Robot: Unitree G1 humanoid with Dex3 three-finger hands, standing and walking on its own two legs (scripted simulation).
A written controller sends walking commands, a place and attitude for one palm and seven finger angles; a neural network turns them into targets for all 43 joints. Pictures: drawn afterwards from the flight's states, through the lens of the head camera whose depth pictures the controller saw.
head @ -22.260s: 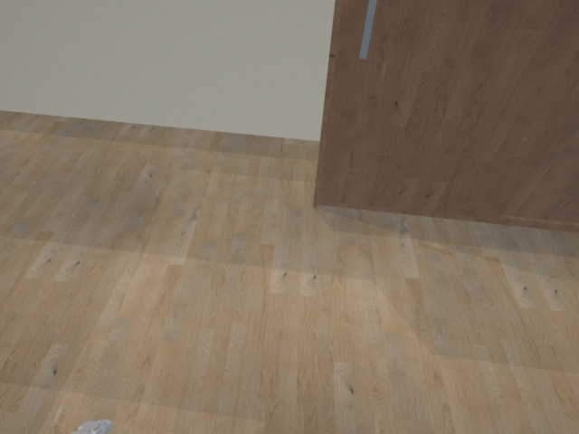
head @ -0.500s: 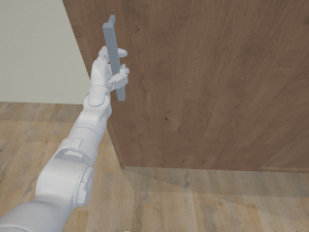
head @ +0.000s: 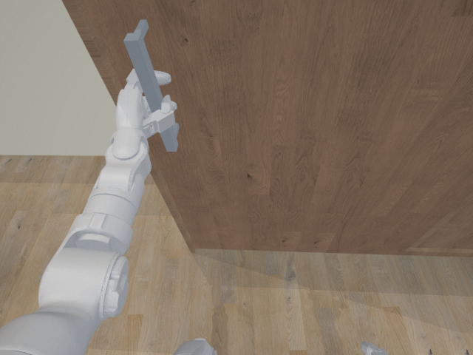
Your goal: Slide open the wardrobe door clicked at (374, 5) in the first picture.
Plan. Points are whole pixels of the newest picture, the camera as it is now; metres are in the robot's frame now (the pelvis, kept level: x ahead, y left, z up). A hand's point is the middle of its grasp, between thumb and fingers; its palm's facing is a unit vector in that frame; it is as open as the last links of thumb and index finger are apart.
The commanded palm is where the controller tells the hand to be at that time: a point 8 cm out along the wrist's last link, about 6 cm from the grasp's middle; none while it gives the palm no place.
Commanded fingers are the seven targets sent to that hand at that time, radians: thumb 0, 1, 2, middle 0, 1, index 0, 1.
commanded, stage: step sideways, sliding the door along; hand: left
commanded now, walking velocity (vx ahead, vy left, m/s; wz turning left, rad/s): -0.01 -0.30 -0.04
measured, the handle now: (159, 94) +0.52 +0.16 +0.14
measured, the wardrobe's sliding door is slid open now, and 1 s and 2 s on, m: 0.01 0.17 0.45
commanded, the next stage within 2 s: none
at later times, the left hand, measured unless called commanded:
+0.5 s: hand (191, 112) +0.48 +0.09 +0.14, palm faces +0.39 -0.91 -0.14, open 6.5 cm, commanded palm +0.44 +0.05 +0.15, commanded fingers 0.00 0.90 0.90 -0.45 -1.40 -0.45 -1.40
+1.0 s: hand (271, 110) +0.47 -0.04 +0.14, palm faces +0.40 -0.92 -0.06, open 6.4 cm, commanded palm +0.43 -0.07 +0.14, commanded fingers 0.00 0.90 0.90 -0.45 -1.40 -0.45 -1.40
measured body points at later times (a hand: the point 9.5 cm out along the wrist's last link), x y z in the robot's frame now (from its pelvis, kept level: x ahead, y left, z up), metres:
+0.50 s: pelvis +0.07 -0.14 +0.00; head +0.17 -0.16 +0.44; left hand +0.45 +0.14 +0.15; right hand +0.29 -0.33 -0.13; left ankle +0.01 +0.04 -0.68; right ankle +0.14 -0.23 -0.72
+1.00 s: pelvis +0.16 -0.23 +0.03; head +0.30 -0.25 +0.46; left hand +0.45 +0.00 +0.15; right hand +0.42 -0.37 -0.10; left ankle +0.10 -0.07 -0.66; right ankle +0.16 -0.31 -0.70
